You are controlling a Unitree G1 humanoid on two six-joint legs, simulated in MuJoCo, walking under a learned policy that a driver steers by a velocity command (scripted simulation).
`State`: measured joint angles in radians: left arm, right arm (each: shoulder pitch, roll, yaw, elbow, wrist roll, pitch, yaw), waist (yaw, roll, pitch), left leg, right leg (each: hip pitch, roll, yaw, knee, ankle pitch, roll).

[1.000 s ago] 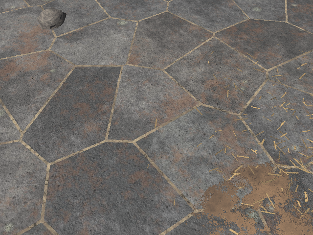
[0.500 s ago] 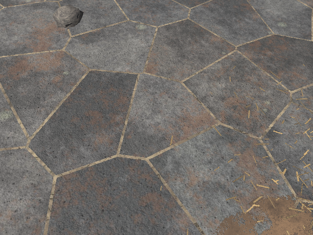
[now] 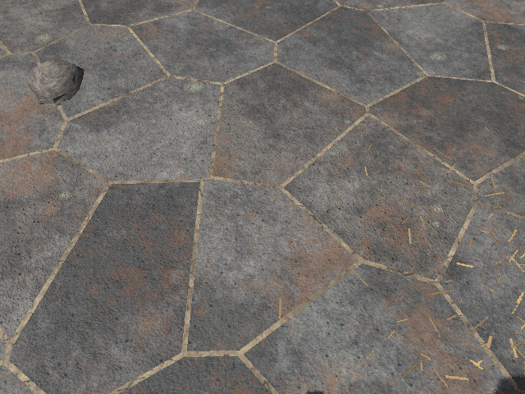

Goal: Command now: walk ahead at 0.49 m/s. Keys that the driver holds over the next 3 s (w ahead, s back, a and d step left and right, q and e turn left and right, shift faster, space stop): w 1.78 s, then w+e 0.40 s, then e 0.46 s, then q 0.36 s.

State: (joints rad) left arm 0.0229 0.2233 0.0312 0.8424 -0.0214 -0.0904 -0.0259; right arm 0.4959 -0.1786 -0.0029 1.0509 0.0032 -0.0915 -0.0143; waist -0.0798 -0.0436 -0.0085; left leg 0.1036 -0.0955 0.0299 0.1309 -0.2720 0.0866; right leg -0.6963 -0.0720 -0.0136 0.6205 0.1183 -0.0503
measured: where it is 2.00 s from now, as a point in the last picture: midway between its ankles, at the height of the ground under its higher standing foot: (233, 200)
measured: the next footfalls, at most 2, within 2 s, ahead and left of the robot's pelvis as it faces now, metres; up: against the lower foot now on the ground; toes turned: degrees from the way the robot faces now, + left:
right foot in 0.14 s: +0.28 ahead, -0.11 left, +0.00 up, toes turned -2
left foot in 0.66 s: +0.56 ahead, +0.14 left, +0.00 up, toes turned +2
